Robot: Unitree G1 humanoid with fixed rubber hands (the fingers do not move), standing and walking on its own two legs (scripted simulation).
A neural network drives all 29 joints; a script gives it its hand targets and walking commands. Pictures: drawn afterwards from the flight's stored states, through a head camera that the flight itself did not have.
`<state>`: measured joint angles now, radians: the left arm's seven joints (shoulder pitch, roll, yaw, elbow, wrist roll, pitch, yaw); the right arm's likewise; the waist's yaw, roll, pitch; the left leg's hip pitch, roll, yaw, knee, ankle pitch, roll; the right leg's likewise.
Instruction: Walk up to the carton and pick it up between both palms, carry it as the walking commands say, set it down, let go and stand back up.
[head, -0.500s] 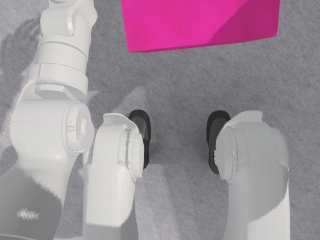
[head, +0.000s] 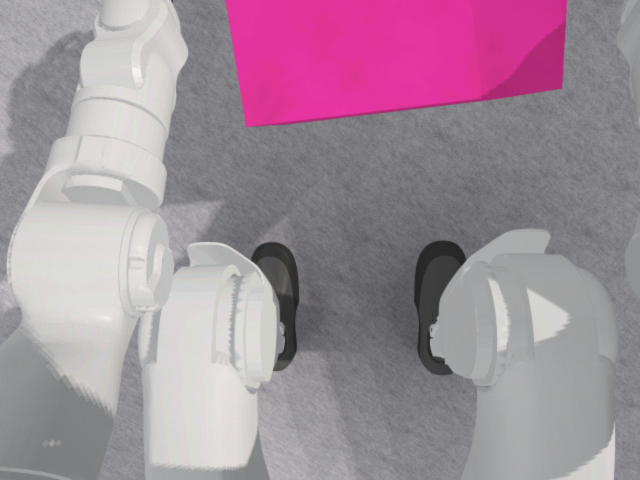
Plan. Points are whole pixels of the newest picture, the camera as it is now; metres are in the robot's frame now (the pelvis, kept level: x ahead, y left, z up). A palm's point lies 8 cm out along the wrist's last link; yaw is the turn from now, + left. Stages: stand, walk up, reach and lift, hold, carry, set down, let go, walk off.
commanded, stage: reach and lift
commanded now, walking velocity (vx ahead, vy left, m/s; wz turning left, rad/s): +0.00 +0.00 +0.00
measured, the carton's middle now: out of the picture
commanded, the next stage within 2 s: none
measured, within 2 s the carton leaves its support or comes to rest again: leaves its support in 1.36 s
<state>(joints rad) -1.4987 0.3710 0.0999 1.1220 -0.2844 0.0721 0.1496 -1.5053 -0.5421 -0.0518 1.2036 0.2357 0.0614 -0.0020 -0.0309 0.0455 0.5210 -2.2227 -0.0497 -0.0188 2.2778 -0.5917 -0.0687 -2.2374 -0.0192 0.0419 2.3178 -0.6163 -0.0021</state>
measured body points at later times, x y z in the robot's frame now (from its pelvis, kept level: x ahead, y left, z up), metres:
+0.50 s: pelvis +0.00 +0.00 +0.01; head +0.38 -0.04 +0.23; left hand +0.57 +0.13 -0.18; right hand +0.56 -0.23 -0.19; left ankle +0.12 +0.13 -0.31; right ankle +0.11 -0.12 -0.31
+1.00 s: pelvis +0.00 +0.00 +0.00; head +0.38 -0.04 +0.24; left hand +0.57 +0.13 -0.18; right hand +0.55 -0.23 -0.19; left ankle +0.12 +0.13 -0.31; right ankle +0.11 -0.12 -0.31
